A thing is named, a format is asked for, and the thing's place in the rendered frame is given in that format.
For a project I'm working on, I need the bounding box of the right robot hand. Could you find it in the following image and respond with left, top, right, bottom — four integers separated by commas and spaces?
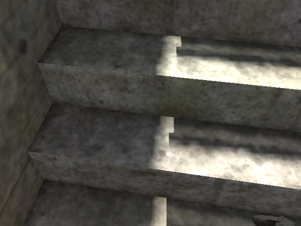
252, 215, 295, 226

